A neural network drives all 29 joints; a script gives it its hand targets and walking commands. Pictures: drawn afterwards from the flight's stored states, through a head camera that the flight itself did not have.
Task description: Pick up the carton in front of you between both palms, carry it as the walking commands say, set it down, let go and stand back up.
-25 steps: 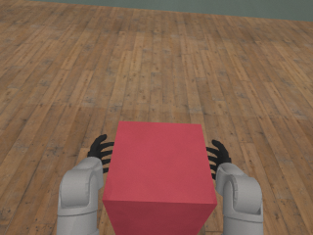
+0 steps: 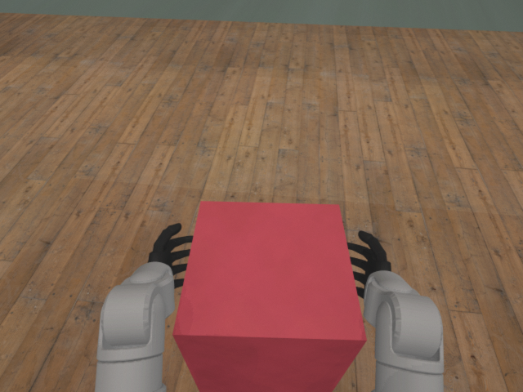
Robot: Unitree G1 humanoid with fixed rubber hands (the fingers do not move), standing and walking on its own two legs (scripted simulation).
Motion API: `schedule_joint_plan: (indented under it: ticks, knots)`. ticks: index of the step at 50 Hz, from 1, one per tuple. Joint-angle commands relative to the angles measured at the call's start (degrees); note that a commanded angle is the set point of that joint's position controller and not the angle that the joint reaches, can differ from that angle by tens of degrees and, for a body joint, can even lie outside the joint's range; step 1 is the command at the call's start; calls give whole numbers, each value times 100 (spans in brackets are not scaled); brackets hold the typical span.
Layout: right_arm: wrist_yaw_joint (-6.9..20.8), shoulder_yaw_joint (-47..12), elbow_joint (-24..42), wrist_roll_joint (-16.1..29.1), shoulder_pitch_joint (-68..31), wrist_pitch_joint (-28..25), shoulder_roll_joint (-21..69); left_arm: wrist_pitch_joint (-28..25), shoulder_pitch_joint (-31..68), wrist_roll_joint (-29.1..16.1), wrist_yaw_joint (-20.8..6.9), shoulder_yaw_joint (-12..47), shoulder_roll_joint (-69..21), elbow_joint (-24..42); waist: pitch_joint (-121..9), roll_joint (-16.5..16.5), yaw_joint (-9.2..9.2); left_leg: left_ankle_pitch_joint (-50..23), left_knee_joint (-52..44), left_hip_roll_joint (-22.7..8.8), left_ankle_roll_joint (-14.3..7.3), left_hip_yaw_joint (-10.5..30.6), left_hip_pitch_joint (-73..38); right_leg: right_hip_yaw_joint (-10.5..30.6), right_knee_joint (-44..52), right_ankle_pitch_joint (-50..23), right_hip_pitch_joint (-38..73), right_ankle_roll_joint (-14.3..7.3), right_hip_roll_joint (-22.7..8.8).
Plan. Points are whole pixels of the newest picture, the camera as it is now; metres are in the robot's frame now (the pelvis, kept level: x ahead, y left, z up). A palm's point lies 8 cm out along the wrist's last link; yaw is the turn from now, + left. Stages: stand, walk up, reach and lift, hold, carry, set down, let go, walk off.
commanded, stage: carry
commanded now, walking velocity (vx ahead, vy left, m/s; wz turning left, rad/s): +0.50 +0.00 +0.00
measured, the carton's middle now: (266, 302) +0.26 +0.00 -0.01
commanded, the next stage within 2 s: none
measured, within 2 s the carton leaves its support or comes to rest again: neither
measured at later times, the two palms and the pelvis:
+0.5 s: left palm (191, 125) +0.61 +0.18 +0.06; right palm (334, 134) +0.58 -0.12 +0.07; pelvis +0.33 +0.05 +0.00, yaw -4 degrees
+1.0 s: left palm (219, 64) +0.85 +0.14 +0.08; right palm (336, 69) +0.85 -0.15 +0.07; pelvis +0.58 +0.00 -0.01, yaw -1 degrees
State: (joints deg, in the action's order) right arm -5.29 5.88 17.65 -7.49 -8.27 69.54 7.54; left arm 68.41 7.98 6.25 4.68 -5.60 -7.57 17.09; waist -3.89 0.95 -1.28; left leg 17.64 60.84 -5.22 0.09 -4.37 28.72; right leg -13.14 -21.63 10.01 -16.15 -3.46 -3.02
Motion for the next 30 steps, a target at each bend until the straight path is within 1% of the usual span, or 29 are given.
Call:
schedule_joint_plan:
  ticks: [1, 3, 5, 8, 11, 12, 13, 14, 15, 16, 17, 18, 19, 20, 21, 22, 24, 25, 26, 27, 29, 30]
  knots:
    - [1409, -4282, 587, 2399, -2637, -245, 5595, -100, 2584, -2510, -1568, 4104, -5577, 620, -1609, -854, 52, -465, -734, -178, 87, 28, 735, 1417, 1208, -568, 1918, -374, -1438]
    - [1361, -4276, 681, 2351, -2535, -251, 5502, -98, 2490, -2515, -1576, 4109, -5447, 716, -1435, -846, 51, -771, -1444, -160, 158, -152, 828, 1144, 1259, -757, 2028, -402, -1331]
    - [1335, -4267, 823, 2358, -2520, -215, 5352, -67, 2440, -2497, -1559, 4094, -5262, 844, -1225, -850, 37, -1049, -2145, -86, 160, -336, 749, 896, 1220, -1078, 2068, -367, -1217]
    - [1344, -4220, 863, 2369, -2444, -82, 5075, 35, 2278, -2371, -1508, 4002, -4976, 827, -940, -941, 18, -1458, -2848, 78, 61, -584, 522, 634, 1146, -1568, 2139, -289, -1149]
    - [1404, -4149, 795, 2412, -2471, 63, 4863, 150, 2231, -2246, -1459, 3923, -4793, 711, -703, -1024, 12, -1567, -3269, 145, -94, -728, 173, 467, 861, -2029, 2277, -152, -1145]
    - [1424, -4114, 747, 2427, -2486, 99, 4822, 182, 2262, -2230, -1449, 3918, -4760, 678, -755, -1012, 28, -1466, -3379, 235, -147, -852, -199, 348, 527, -2432, 2243, -84, -1118]
    - [1443, -4070, 662, 2428, -2458, 125, 4804, 213, 2329, -2232, -1441, 3923, -4737, 651, -942, -878, 112, -1381, -3643, 448, -169, -1100, -997, 67, -158, -2736, 2007, 39, -969]
    - [1462, -3994, 548, 2419, -2399, 140, 4762, 242, 2385, -2224, -1434, 3937, -4713, 641, -1296, -605, 202, -1025, -3580, 555, -184, -1153, -2214, -111, -1149, -2648, 1413, 174, -747]
    - [1478, -3926, 478, 2372, -2366, 148, 4728, 271, 2514, -2222, -1435, 3955, -4654, 659, -1647, 158, 332, -161, -3998, -450, -333, 367, -3219, -113, -2517, -1397, 423, 375, -500]
    - [1509, -3883, 259, 2326, -2410, 91, 4761, 317, 2704, -2289, -1434, 4037, -4710, 812, -2028, 1801, 308, 97, -4541, -1788, -1181, 2945, -4441, 183, -4152, 695, -1389, 619, 240]
    - [1521, -3895, 219, 2405, -2368, 69, 4948, 291, 2738, -2286, -1447, 4085, -4807, 661, -1887, 1617, 270, -1000, -4827, -1910, -1323, 3272, -4464, 906, -5007, 1749, -2129, 484, 237]
    - [1534, -3937, 306, 2445, -2488, 26, 5125, 231, 2763, -2306, -1462, 4098, -5009, 577, -1892, 1195, 277, -1940, -4570, -1769, -1278, 2583, -4339, 1177, -5370, 1667, -2296, 322, -27]
    - [1545, -3975, 343, 2468, -2573, -27, 5311, 159, 2797, -2328, -1474, 4123, -5218, 555, -1913, 566, 272, -2445, -4417, -1645, -1121, 2052, -4124, 1290, -5194, 1370, -2327, 236, -257]
    - [1554, -4030, 413, 2525, -2686, -84, 5481, 91, 2794, -2349, -1478, 4165, -5410, 539, -1835, 227, 240, -2566, -4486, -1537, -917, 1635, -3758, 1326, -4759, 1050, -2164, 204, -419]
    - [1562, -4085, 497, 2571, -2774, -137, 5577, 28, 2771, -2348, -1473, 4196, -5534, 541, -1850, 296, 205, -2242, -4632, -1424, -746, 1303, -3543, 1305, -4343, 812, -1975, 209, -473]
    - [1573, -4125, 571, 2598, -2791, -177, 5626, -30, 2721, -2341, -1456, 4213, -5620, 542, -1870, 421, 194, -2071, -4751, -1351, -707, 1057, -3445, 1175, -4062, 657, -1864, 232, -416]
    - [1602, -4162, 656, 2628, -2675, -223, 5607, -124, 2532, -2297, -1403, 4241, -5683, 562, -1777, 580, 189, -1826, -4954, -1255, -752, 722, -3360, 994, -3480, 491, -1888, 321, -358]
    - [1617, -4165, 691, 2640, -2612, -235, 5563, -154, 2466, -2259, -1373, 4252, -5675, 594, -1687, 609, 192, -1829, -5030, -1222, -788, 582, -3381, 894, -3152, 396, -1973, 371, -350]
    - [1627, -4167, 727, 2652, -2565, -239, 5514, -170, 2415, -2228, -1345, 4253, -5639, 631, -1557, 618, 190, -2213, -5021, -1172, -803, 391, -3392, 782, -2802, 280, -2019, 418, -325]
    - [1631, -4166, 771, 2661, -2529, -236, 5446, -175, 2369, -2202, -1321, 4249, -5587, 681, -1445, 629, 180, -2695, -4933, -1069, -768, 142, -3372, 662, -2422, 145, -1958, 444, -275]
    - [1617, -4144, 902, 2659, -2481, -213, 5260, -151, 2363, -2201, -1288, 4242, -5434, 846, -1242, 730, 180, -3657, -4704, -883, -653, -282, -3297, 399, -1707, -130, -1724, 449, -118]
    - [1599, -4116, 921, 2622, -2416, -186, 5158, -115, 2346, -2210, -1280, 4232, -5341, 896, -1183, 811, 188, -4084, -4616, -824, -583, -444, -3254, 279, -1423, -390, -1541, 442, -22]
